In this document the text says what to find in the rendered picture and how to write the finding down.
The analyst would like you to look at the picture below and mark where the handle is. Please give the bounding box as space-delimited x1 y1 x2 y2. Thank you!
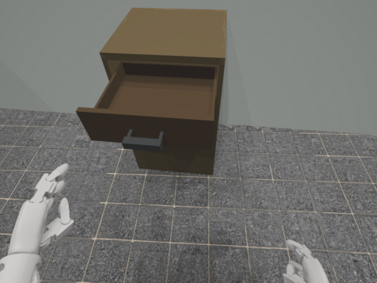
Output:
122 129 164 152

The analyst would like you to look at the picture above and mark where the left robot forearm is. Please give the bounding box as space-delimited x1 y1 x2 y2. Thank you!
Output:
0 252 41 283

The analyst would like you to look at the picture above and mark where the drawer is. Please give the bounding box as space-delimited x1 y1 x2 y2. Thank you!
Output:
76 62 217 150

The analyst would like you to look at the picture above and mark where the left robot hand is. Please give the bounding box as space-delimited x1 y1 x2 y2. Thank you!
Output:
8 163 74 255

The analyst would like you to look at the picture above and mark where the right robot hand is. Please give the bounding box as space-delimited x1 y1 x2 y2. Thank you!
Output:
283 239 329 283

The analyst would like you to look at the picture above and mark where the cabinet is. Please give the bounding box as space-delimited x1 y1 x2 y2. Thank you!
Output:
100 8 227 175

